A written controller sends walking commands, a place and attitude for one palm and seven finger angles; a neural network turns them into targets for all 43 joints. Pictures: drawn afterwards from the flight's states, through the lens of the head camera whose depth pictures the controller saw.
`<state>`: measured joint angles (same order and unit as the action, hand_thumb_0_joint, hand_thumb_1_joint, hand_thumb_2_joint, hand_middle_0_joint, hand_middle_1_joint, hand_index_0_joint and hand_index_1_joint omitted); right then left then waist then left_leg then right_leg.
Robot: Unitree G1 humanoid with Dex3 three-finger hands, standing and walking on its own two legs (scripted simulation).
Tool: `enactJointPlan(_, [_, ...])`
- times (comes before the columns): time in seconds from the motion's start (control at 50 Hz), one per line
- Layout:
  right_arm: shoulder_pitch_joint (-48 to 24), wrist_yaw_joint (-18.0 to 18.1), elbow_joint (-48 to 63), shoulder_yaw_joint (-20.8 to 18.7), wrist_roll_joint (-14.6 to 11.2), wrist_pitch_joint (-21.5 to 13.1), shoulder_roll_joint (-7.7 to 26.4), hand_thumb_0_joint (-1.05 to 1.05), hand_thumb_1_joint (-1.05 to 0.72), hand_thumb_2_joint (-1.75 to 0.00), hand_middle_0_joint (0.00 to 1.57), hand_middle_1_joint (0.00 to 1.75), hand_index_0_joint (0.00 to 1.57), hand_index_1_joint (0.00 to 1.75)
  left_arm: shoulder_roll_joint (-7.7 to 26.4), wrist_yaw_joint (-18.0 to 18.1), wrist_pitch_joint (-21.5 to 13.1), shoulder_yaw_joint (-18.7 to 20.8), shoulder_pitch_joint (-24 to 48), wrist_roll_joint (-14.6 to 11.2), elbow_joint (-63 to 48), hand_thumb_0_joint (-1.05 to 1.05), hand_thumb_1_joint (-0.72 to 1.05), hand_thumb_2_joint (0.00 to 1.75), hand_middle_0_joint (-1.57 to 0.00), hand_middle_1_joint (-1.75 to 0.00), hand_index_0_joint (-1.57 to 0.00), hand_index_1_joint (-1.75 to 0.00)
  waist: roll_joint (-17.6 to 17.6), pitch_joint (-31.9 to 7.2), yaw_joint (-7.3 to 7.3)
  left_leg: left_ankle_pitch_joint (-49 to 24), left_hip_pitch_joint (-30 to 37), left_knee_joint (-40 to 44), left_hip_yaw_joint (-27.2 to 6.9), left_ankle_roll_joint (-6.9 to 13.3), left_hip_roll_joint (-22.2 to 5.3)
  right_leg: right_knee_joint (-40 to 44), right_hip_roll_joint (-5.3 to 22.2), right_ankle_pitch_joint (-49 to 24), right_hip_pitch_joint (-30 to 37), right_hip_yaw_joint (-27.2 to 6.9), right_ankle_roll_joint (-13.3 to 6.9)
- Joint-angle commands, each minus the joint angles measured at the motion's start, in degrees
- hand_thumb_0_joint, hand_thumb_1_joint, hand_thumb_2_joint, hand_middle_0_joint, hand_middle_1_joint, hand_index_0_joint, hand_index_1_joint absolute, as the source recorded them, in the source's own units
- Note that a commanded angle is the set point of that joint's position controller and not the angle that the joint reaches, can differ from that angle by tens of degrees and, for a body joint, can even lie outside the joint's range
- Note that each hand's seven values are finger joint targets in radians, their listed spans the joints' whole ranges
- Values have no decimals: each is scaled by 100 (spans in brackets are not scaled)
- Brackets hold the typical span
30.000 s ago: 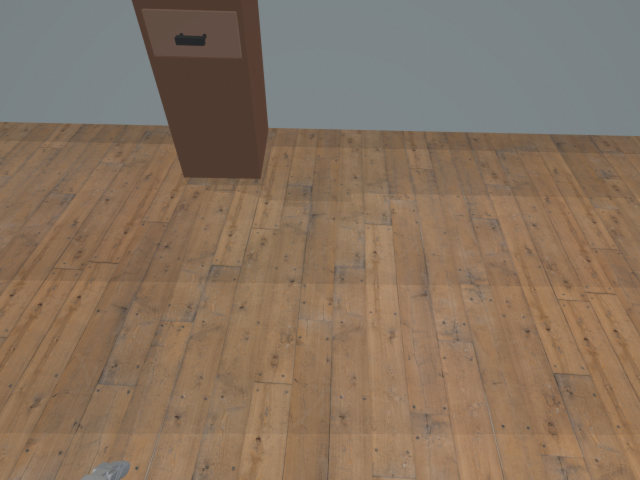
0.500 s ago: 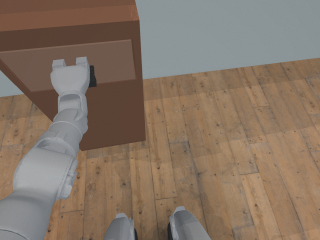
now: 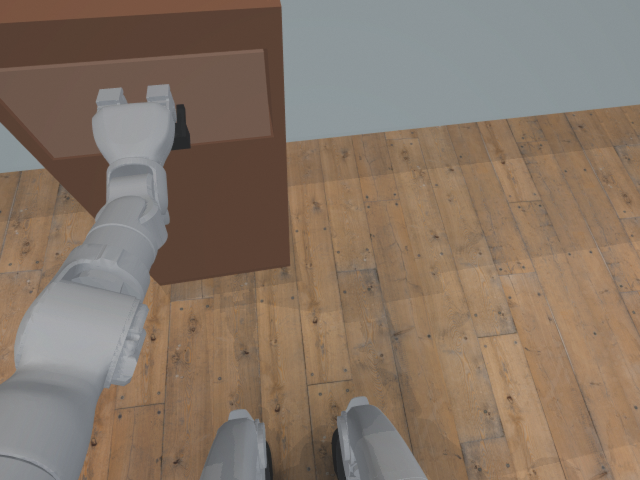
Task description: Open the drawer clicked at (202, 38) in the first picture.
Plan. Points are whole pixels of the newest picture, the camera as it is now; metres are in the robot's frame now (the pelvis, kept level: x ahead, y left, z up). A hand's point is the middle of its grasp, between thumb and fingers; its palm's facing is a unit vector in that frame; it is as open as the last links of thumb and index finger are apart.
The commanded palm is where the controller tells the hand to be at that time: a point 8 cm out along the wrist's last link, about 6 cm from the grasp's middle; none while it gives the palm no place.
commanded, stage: lift the fingers back up to retry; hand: left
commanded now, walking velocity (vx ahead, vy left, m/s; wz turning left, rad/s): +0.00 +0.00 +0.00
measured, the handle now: (149, 126) +0.59 +0.18 +0.01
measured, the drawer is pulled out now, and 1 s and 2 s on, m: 0.00 0.00 0.00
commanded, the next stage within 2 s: re-aim the fingers above the handle in 0.74 s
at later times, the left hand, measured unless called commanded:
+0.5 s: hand (139, 127) +0.55 +0.17 +0.06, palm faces +0.00 -0.02 -1.00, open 13.8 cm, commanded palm +0.52 +0.17 +0.11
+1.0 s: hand (130, 141) +0.52 +0.18 +0.06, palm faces +0.01 -0.02 -1.00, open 13.9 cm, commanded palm +0.51 +0.17 +0.12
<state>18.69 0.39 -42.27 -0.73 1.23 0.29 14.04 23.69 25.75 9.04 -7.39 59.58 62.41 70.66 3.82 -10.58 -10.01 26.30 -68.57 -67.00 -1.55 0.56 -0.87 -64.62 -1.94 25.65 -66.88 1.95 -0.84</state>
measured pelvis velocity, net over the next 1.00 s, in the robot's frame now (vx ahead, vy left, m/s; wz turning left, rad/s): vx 0.06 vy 0.01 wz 0.00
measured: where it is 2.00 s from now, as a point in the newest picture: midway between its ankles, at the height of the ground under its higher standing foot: outside the picture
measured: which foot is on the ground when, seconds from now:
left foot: down 0.00-1.00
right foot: down 0.00-1.00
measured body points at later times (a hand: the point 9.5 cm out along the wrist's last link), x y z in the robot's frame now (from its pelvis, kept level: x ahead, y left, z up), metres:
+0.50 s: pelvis +0.04 +0.01 +0.04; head +0.16 +0.00 +0.48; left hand +0.54 +0.17 +0.11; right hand +0.02 -0.25 -0.09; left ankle +0.04 +0.11 -0.64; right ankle +0.04 -0.11 -0.64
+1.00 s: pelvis +0.06 +0.01 +0.06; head +0.16 +0.00 +0.50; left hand +0.52 +0.18 +0.12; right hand +0.11 -0.26 -0.08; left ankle +0.04 +0.11 -0.64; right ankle +0.04 -0.11 -0.64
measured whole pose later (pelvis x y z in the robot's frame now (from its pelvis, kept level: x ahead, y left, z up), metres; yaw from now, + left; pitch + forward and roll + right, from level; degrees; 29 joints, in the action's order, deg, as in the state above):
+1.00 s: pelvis +0.06 +0.01 +0.06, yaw +0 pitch +21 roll -2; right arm 17.1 -0.6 -42.1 -4.7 1.3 3.6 13.2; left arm 17.5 25.9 5.1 -7.2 42.0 63.1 56.4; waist 3.4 -9.8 -4.6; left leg 24.9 -45.0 -49.4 -0.5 0.8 -0.6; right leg -46.7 -1.7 23.9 -43.4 0.6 -0.5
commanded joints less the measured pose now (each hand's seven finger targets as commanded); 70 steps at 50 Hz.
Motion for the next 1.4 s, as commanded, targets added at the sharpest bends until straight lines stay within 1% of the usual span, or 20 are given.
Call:
enactJointPlan(0.0, [1061,135,266,-274,3,-80,923,0,-90,-90,20,30,20,30,1212,-214,58,267,2236,-35,-630,0,-50,30,-30,-120,-30,-120,-19,-2254,-357,-491,1573,891,86,249,143,1181,-141,-558,1545,-88,28])
enactJointPlan(0.1, [1091,189,326,-308,-6,-120,892,0,-90,-90,20,30,20,30,1237,-227,-125,311,2491,-43,-1147,0,-50,30,-30,-120,-30,-120,187,-2541,-333,-734,2171,1078,25,247,122,1313,-162,-685,1655,-52,15])
enactJointPlan(0.16, [1115,195,363,-342,-11,-139,854,0,-90,-90,20,30,20,30,1137,-207,-285,350,2318,-91,-1505,0,-50,30,-30,-120,-30,-120,316,-2821,-179,-1069,2642,1228,3,216,108,1402,-188,-911,1865,-28,-17])
enactJointPlan(0.18, [1130,197,326,-365,1,-141,856,0,-90,-90,20,30,20,30,1167,-188,-342,404,2420,-114,-1611,0,-50,30,-30,-120,-30,-120,186,-2886,-224,-1170,2778,1239,-19,224,94,1444,-196,-988,1914,-27,-11])
enactJointPlan(0.3, [1206,204,204,-432,15,-151,840,0,-90,-90,20,30,20,30,1103,120,-525,443,2339,0,-1964,0,-50,30,-30,-120,-30,-120,271,-2794,-117,-1769,3305,1487,-23,180,79,1675,-217,-1394,2115,11,-41])
enactJointPlan(0.32, [1210,181,164,-444,12,-123,860,0,-90,-90,20,30,20,30,1207,178,-474,592,2111,5,-1889,0,-50,30,-30,-120,-30,-120,309,-2783,-10,-1912,3387,1535,-19,153,74,1684,-228,-1490,2183,28,-60])
enactJointPlan(0.38, [1192,101,120,-469,27,-56,829,0,-90,-90,20,30,20,30,777,273,-250,340,1990,-12,-1766,0,-50,30,-30,-120,-30,-120,388,-2639,-14,-2352,3680,1672,39,116,82,1832,-254,-1805,2330,82,-74])
enactJointPlan(0.44, [1168,66,112,-459,-1,75,864,0,-90,-90,20,30,20,30,905,225,54,423,1676,-69,-1466,0,-50,30,-30,-120,-30,-120,57,-2440,39,-2410,3638,1873,101,122,102,2023,-254,-2055,2771,59,-49])
enactJointPlan(0.5, [1122,63,156,-474,-28,156,861,0,-90,-90,20,30,20,30,856,35,171,363,1659,-154,-1589,0,-50,30,-30,-120,-30,-120,55,-2460,68,-2697,3830,2023,191,137,112,2171,-235,-2530,3184,7,-34])
enactJointPlan(0.54, [1087,82,233,-489,-45,196,847,0,-90,-90,20,30,20,30,836,-109,100,366,1554,-191,-1866,0,-50,30,-30,-120,-30,-120,40,-2577,141,-3007,4049,2110,210,142,111,2241,-229,-2850,3465,-9,-34])
enactJointPlan(0.64, [1011,98,308,-513,-44,251,824,0,-90,-90,20,30,20,30,554,-311,-228,288,715,-129,-1805,0,-50,30,-30,-120,-30,-120,-382,-2040,218,-3269,3916,2169,247,166,113,2300,-212,-3220,3609,-21,-28])
enactJointPlan(0.7, [954,54,393,-577,-17,243,764,0,-90,-90,20,30,20,30,289,-268,-462,188,445,-66,-2163,0,-50,30,-30,-120,-30,-120,-130,-2203,308,-3733,4191,2098,277,153,101,2262,-206,-3404,3579,-37,-38])
enactJointPlan(0.72, [974,33,384,-593,-33,259,771,0,-90,-90,20,30,20,30,414,-225,-504,330,421,-53,-2238,0,-50,30,-30,-120,-30,-120,-170,-2182,330,-3768,4204,2093,252,138,83,2218,-213,-3395,3550,-21,-50])
enactJointPlan(0.84, [824,-8,346,-646,36,234,707,0,-90,-90,20,30,20,30,473,188,-599,444,778,82,-2804,0,-50,30,-30,-120,-30,-120,70,-2500,335,-3965,4417,1938,244,113,99,2109,-199,-3417,3474,-26,-58])
enactJointPlan(0.92, [793,-37,238,-680,35,224,695,0,-90,-90,20,30,20,30,318,368,-416,299,1205,148,-2820,0,-50,30,-30,-120,-30,-120,201,-2506,215,-3938,4594,1907,165,79,74,2059,-221,-3155,3173,24,-69])
enactJointPlan(1.08, [699,5,265,-585,-11,311,744,0,-90,-90,20,30,20,30,153,28,63,14,1273,-69,-1953,0,-50,30,-30,-120,-30,-120,-256,-2189,85,-2944,4140,2124,255,142,193,2300,-208,-2927,3500,-42,-44])
enactJointPlan(1.12, [702,49,299,-538,-25,317,770,0,-90,-90,20,30,20,30,323,-102,31,110,1179,-113,-1726,0,-50,30,-30,-120,-30,-120,-433,-2011,92,-2598,3894,2187,261,163,203,2331,-189,-2764,3557,-69,-24])
enactJointPlan(1.22, [726,107,392,-515,-21,247,738,0,-90,-90,20,30,20,30,515,-221,-379,306,895,-47,-1782,0,-50,30,-30,-120,-30,-120,-365,-1988,221,-2487,3701,2149,281,182,207,2281,-172,-2716,3568,-131,-42])
enactJointPlan(1.32, [763,102,379,-514,1,157,747,0,-90,-90,20,30,20,30,1182,124,-558,866,912,136,-1961,0,-50,30,-30,-120,-30,-120,-246,-2096,412,-2330,3342,2083,314,170,210,2124,-165,-2568,3575,-170,-52])
enactJointPlan(1.38, [737,80,341,-539,26,121,761,0,-90,-90,20,30,20,30,1347,315,-466,966,1095,172,-2072,0,-50,30,-30,-120,-30,-120,-191,-2367,388,-2337,3302,2029,352,170,226,2090,-154,-2634,3696,-186,-38])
